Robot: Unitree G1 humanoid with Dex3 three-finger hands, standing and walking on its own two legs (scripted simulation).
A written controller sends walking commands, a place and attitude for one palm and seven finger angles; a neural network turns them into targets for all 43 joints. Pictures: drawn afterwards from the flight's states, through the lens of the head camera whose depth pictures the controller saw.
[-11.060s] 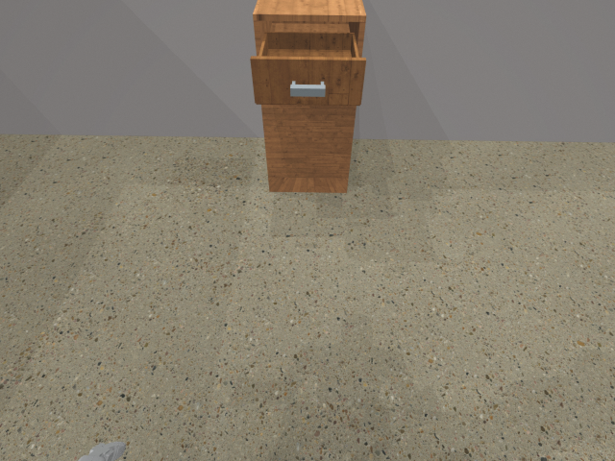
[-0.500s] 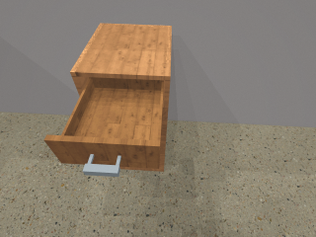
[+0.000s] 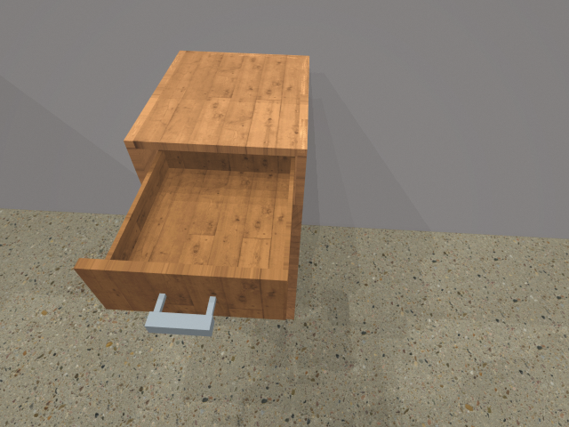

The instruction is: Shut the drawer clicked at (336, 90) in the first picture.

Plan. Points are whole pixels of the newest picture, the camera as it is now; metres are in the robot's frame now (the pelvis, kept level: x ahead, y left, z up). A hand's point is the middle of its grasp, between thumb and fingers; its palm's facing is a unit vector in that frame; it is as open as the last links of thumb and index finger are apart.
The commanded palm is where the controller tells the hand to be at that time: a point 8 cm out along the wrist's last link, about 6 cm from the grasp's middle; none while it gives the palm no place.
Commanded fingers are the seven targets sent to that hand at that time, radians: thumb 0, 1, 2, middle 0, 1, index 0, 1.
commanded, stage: look again from close up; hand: left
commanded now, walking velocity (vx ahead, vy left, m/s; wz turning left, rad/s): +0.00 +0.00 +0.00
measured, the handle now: (183, 312) +0.30 +0.19 -0.06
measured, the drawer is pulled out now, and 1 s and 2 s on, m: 0.30 0.30 0.30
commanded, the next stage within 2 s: raise the hand and make a fist in 0.58 s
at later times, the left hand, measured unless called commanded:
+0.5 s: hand out of the picture -0.03 +0.14 -0.18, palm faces +0.05 -0.98 -0.16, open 7.4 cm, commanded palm none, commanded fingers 0.00 0.90 0.90 -0.20 -0.30 -0.20 -0.30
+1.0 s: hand (210, 383) +0.18 +0.11 +0.01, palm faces +0.02 -1.00 +0.06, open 6.5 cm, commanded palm +0.08 +0.19 -0.05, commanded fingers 0.00 0.90 0.90 -0.54 -0.67 -0.54 -0.67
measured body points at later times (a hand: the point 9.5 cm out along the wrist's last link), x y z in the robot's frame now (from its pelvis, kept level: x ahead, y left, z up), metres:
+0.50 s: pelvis +0.00 -0.01 +0.00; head +0.00 -0.01 +0.45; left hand -0.03 +0.20 -0.16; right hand -0.02 -0.22 -0.16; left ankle -0.03 +0.09 -0.74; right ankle -0.01 -0.13 -0.74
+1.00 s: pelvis -0.04 -0.02 -0.04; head -0.04 -0.03 +0.41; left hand +0.17 +0.16 +0.01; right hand +0.14 -0.28 -0.09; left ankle -0.03 +0.09 -0.74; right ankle -0.01 -0.13 -0.74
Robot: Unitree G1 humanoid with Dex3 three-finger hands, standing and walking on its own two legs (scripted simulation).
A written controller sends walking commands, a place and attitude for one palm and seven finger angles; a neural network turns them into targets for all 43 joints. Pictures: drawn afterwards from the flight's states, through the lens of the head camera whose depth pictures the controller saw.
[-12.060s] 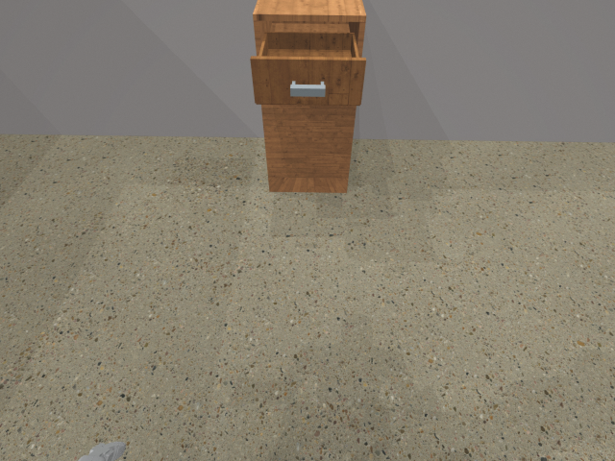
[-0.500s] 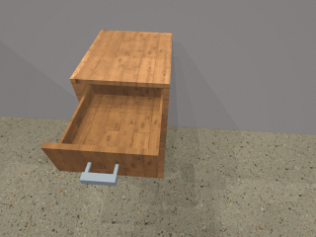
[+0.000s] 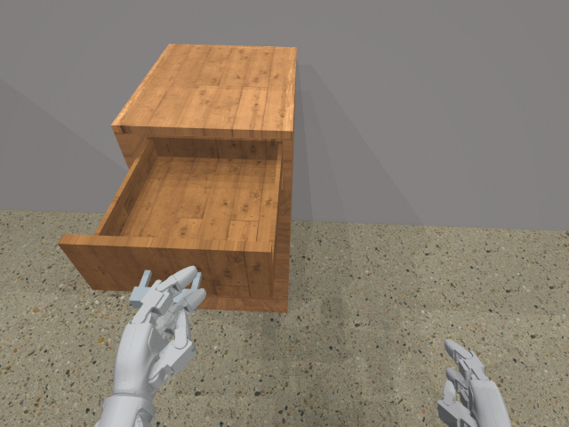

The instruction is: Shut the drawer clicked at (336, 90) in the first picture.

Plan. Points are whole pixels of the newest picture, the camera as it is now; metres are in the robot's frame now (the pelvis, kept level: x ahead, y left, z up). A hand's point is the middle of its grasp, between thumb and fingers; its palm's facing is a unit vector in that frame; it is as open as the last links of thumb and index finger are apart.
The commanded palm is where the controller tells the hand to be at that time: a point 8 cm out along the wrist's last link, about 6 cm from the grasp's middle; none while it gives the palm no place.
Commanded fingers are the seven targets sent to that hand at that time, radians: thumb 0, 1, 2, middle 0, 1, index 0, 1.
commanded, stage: raise the hand and make a fist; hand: left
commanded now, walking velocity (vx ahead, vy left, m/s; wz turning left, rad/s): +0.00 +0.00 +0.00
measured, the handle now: (169, 287) +0.35 +0.20 -0.03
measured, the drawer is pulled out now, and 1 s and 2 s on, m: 0.30 0.30 0.30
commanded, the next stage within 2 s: bring the fist close to the handle in 1.58 s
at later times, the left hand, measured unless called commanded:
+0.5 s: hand (177, 380) +0.19 +0.15 +0.01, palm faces -0.12 -0.99 +0.00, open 3.9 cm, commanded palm +0.14 +0.23 +0.03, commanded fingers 0.00 0.90 0.90 -1.04 -1.21 -1.04 -1.21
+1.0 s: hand (131, 374) +0.18 +0.18 +0.07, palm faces +0.06 -1.00 -0.05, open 3.2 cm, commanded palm +0.13 +0.23 +0.07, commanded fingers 0.00 0.90 0.90 -1.40 -1.60 -1.40 -1.60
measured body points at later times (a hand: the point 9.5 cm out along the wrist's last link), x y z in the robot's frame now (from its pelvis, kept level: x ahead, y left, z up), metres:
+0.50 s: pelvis -0.01 +0.00 -0.04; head +0.04 -0.02 +0.41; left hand +0.19 +0.20 +0.01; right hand +0.17 -0.21 -0.13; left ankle +0.01 +0.12 -0.71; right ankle +0.03 -0.11 -0.71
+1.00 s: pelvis +0.02 +0.02 -0.03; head +0.04 +0.02 +0.42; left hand +0.17 +0.24 +0.07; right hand +0.24 -0.18 -0.07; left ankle +0.02 +0.12 -0.71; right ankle +0.03 -0.11 -0.71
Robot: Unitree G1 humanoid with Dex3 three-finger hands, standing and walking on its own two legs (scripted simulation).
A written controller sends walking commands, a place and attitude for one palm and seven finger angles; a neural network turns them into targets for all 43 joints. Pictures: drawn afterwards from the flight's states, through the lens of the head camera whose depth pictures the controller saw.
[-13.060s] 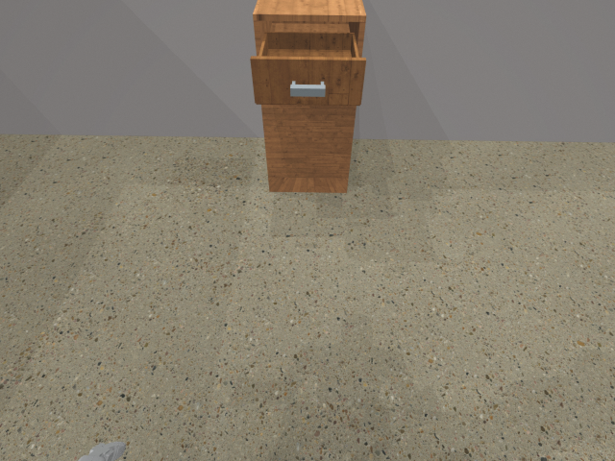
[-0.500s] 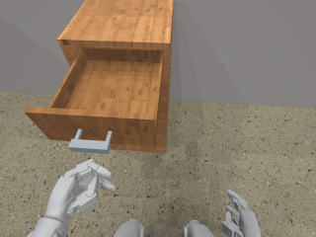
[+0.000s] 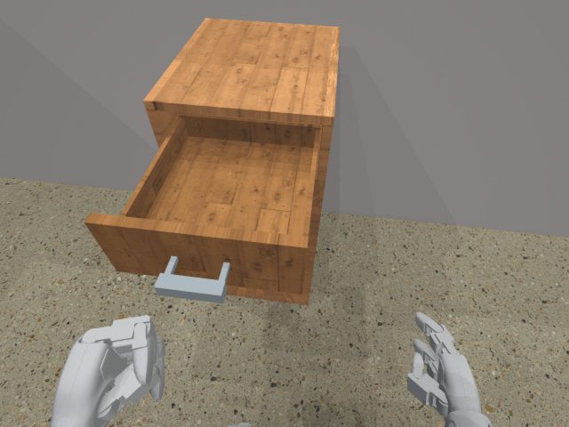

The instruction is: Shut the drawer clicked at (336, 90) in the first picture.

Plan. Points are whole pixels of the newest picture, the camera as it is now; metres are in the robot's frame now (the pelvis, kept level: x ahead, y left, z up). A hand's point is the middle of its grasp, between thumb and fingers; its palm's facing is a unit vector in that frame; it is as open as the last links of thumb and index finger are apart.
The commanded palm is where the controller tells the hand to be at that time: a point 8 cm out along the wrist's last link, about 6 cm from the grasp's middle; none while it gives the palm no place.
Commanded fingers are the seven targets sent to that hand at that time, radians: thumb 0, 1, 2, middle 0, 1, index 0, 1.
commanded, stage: raise the hand and make a fist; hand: left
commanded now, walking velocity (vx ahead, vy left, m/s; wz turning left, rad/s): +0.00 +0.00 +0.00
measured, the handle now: (195, 276) +0.34 +0.17 +0.00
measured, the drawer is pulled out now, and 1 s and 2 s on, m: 0.30 0.30 0.30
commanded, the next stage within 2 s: bring the fist close to the handle in 0.58 s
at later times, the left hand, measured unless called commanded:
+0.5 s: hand (168, 384) +0.16 +0.14 +0.09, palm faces -0.05 -1.00 -0.08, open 3.3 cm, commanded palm +0.12 +0.20 +0.10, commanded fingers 0.00 0.90 0.90 -1.40 -1.60 -1.40 -1.60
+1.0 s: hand (170, 370) +0.18 +0.15 +0.07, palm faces -0.01 -1.00 -0.07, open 3.3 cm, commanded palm +0.15 +0.21 +0.07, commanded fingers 0.00 0.90 0.90 -1.40 -1.60 -1.40 -1.60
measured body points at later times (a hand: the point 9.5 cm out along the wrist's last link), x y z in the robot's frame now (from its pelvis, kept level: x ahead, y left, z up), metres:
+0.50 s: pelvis +0.00 -0.01 +0.01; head +0.02 -0.02 +0.46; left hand +0.15 +0.19 +0.10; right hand +0.18 -0.24 -0.05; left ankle +0.00 +0.10 -0.68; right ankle +0.01 -0.13 -0.68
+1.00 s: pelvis +0.00 -0.02 +0.00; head +0.03 -0.03 +0.45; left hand +0.17 +0.20 +0.08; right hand +0.19 -0.25 -0.06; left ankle +0.00 +0.10 -0.68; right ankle +0.01 -0.13 -0.68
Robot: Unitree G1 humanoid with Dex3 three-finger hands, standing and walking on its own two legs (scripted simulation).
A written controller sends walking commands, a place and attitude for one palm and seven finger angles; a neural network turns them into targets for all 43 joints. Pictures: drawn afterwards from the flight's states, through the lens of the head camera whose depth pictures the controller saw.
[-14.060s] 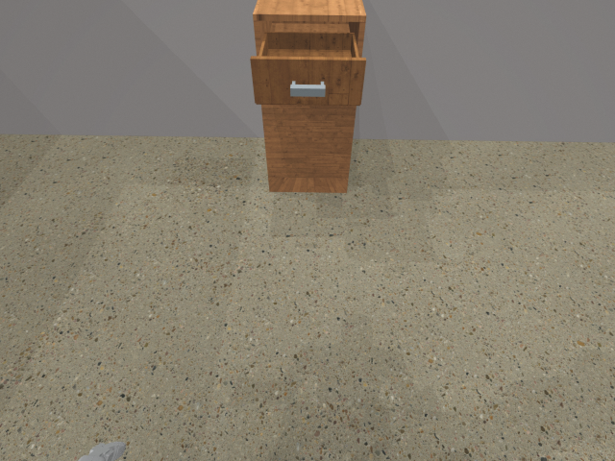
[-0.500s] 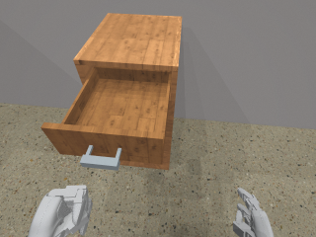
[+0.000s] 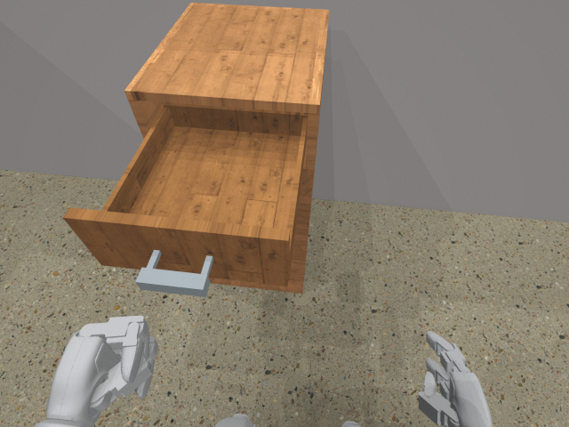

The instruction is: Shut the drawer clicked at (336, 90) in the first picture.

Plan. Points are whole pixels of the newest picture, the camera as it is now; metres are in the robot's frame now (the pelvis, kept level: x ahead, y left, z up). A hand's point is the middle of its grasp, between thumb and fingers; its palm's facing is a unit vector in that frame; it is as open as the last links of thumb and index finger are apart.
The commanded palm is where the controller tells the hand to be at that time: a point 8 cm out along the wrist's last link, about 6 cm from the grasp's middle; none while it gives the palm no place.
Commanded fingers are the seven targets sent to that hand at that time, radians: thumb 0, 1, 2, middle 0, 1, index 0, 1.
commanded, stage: bring the fist close to the handle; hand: left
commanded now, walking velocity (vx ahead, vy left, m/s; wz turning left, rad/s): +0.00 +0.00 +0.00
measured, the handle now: (178, 270) +0.34 +0.19 +0.00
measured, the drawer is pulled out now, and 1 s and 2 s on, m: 0.30 0.30 0.24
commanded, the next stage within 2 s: push the drawer shut in 1.08 s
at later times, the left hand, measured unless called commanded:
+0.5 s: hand (166, 353) +0.21 +0.17 +0.02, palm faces -0.08 -1.00 -0.04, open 3.3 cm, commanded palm +0.20 +0.23 +0.02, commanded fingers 0.00 0.90 0.90 -1.40 -1.60 -1.40 -1.60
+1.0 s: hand (173, 337) +0.24 +0.17 +0.00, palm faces -0.07 -1.00 -0.05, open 3.3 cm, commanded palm +0.22 +0.23 +0.00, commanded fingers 0.00 0.90 0.90 -1.40 -1.60 -1.40 -1.60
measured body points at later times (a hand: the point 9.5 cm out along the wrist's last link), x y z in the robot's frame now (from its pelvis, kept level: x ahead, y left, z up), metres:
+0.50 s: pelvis -0.01 +0.01 -0.03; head +0.06 +0.02 +0.41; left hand +0.21 +0.22 +0.02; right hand +0.18 -0.22 -0.10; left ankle +0.01 +0.12 -0.68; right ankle +0.01 -0.10 -0.68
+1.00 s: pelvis -0.01 +0.01 -0.04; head +0.07 +0.02 +0.40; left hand +0.24 +0.23 +0.00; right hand +0.16 -0.23 -0.13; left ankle +0.01 +0.12 -0.68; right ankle +0.01 -0.10 -0.68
